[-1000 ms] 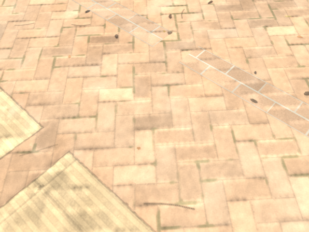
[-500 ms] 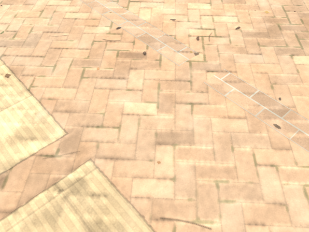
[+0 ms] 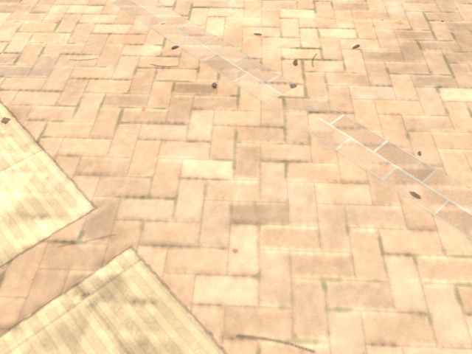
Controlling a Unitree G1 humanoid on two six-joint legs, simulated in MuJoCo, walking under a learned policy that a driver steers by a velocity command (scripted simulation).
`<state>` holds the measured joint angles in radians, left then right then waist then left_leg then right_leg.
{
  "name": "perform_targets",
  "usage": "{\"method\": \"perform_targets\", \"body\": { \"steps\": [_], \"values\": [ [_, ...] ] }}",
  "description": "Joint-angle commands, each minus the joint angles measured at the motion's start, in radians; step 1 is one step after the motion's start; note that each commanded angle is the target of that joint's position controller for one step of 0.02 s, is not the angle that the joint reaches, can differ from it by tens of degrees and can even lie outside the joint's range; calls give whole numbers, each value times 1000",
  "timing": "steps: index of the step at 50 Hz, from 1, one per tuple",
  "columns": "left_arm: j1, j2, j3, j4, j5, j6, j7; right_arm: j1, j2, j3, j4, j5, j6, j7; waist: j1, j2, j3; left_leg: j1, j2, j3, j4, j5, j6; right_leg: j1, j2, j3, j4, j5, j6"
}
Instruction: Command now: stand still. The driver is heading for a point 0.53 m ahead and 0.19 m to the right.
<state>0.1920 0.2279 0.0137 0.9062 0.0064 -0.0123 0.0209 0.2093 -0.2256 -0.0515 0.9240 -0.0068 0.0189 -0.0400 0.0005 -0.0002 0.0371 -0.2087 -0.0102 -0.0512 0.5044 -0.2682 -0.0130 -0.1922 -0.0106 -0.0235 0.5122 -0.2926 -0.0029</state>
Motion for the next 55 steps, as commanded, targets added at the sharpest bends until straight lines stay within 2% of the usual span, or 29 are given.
{"method": "perform_targets", "body": {
  "steps": [1,12,22,23,24,25,26,27,28,29,30,32,33,34,35,36,37,38,39,40,41,42,43,44,46,49,53,54,55],
  "values": [
    [-1,110,23,-24,-1,-11,3,0,-106,-22,-14,1,-9,-7,1,-1,-24,37,34,-36,-70,186,20,-36,-43,48,-109,128,-18],
    [25,108,18,49,-3,-10,8,0,-98,-16,81,4,-7,-11,2,-3,-13,41,31,-21,-87,189,14,-22,-33,44,-125,147,-23],
    [52,102,13,93,-4,-7,11,8,-90,-7,141,5,-7,-13,2,-1,-4,34,29,-11,-98,180,9,-17,-28,45,-135,150,-28],
    [88,116,20,110,-11,-3,14,40,-82,-6,159,12,-6,-13,6,-22,-50,33,-13,40,-55,-38,17,8,-16,43,-148,-100,-47],
    [111,156,34,113,-25,1,18,38,-91,-11,154,22,-9,-11,17,-63,-15,-53,-42,73,14,-278,28,-8,-51,110,-186,-407,-86],
    [162,193,47,115,-34,-3,18,-20,-101,-14,122,24,-23,-5,48,-117,48,-200,-36,81,115,-363,37,-4,-152,262,-273,-637,-145],
    [179,243,64,116,-40,-17,19,-88,-64,-3,76,35,-46,7,59,-225,102,-292,-9,108,287,-238,39,-11,-316,483,-402,-728,-227],
    [167,235,66,103,-31,-37,20,-155,-76,-5,42,39,-67,18,69,-202,158,-397,61,37,426,-218,47,-23,-398,595,-463,-629,-272],
    [132,197,57,85,-18,-56,17,-155,-85,-11,35,40,-85,26,43,-144,153,-472,98,6,507,-192,57,20,-400,577,-450,-509,-259],
    [95,168,51,64,-20,-70,12,-118,-74,-11,44,38,-99,33,16,-111,108,-488,124,-3,513,-154,67,56,-366,509,-421,-418,-227],
    [80,161,52,49,-33,-74,8,-98,-72,-12,46,39,-112,38,7,-98,76,-459,132,11,430,-132,69,67,-331,427,-414,-354,-194],
    [67,187,59,38,-46,-73,6,-81,-56,-10,54,38,-129,40,-6,-128,30,-244,95,77,224,-86,53,-19,-230,255,-404,-244,-149],
    [70,203,64,35,-47,-71,5,-65,-50,-10,62,37,-132,42,-15,-143,23,-149,61,121,160,-75,38,-68,-201,207,-389,-230,-153],
    [99,206,74,66,36,-54,-11,-22,-54,-12,54,-38,-94,75,-32,-136,5,-57,-1,197,74,-132,38,-95,-166,163,-358,-313,-182],
    [72,201,79,58,36,-43,-17,47,-37,-15,71,-36,-76,79,-70,-109,26,73,-20,252,1,-10,32,-190,-156,134,-297,-357,-187],
    [55,185,79,49,24,-37,-20,124,-46,-22,91,-28,-72,72,-104,-51,33,227,-42,260,-30,7,29,-320,-134,131,-206,-371,-185],
    [11,143,69,28,29,-40,-23,281,-85,-36,133,-28,-86,59,-182,69,-3,430,21,145,-72,-70,35,-475,-67,88,54,-288,-165],
    [-101,10,35,-44,40,-55,-23,451,-185,-48,149,-59,-104,45,-252,331,-64,470,315,-249,-216,-436,42,-616,39,36,525,-281,-129],
    [-71,-19,28,-90,9,-60,-29,337,-219,-39,116,-66,-103,37,-146,302,-27,357,460,-647,-426,-745,111,-783,65,143,702,-153,-141],
    [-86,36,37,-102,10,-60,-42,212,-202,-38,82,-46,-104,34,-77,174,50,274,491,-612,-431,-730,136,-827,-35,162,775,-21,-143],
    [-64,82,49,-85,15,-60,-56,134,-157,-27,54,-30,-117,40,-46,75,46,235,425,-445,-397,-569,113,-782,-67,163,759,78,-128],
    [-8,81,53,-59,21,-55,-66,103,-137,-21,46,-25,-127,43,-15,72,22,200,364,-291,-397,-430,89,-705,-86,150,738,115,-107],
    [12,85,58,-48,30,-44,-77,103,-118,-14,44,-25,-136,37,-3,86,11,181,330,-189,-409,-344,73,-667,-96,121,750,136,-88],
    [4,77,59,-50,30,-30,-87,130,-95,-7,58,-25,-143,33,-6,83,23,178,304,-98,-414,-253,62,-669,-95,97,777,170,-79],
    [-51,53,56,-69,17,-9,-92,197,-76,-3,83,-27,-152,35,-19,59,61,192,276,28,-414,-101,42,-712,-90,71,781,223,-77],
    [-165,39,50,-111,9,4,-95,250,-58,2,93,-32,-158,36,-36,58,108,190,243,177,-437,64,24,-719,-68,8,683,287,-86],
    [-303,30,34,-179,18,3,-108,294,-55,9,105,-27,-157,15,-44,54,170,271,234,300,-459,320,31,-697,-61,-111,430,271,-117],
    [-312,26,29,-192,17,1,-109,288,-69,9,104,-26,-154,10,-33,57,167,285,234,339,-438,481,24,-638,-44,-147,358,256,-136],
    [-301,28,26,-197,14,0,-107,269,-90,8,98,-25,-151,4,-10,68,144,289,234,375,-390,761,15,-538,-8,-188,294,241,-163]
  ]
}}
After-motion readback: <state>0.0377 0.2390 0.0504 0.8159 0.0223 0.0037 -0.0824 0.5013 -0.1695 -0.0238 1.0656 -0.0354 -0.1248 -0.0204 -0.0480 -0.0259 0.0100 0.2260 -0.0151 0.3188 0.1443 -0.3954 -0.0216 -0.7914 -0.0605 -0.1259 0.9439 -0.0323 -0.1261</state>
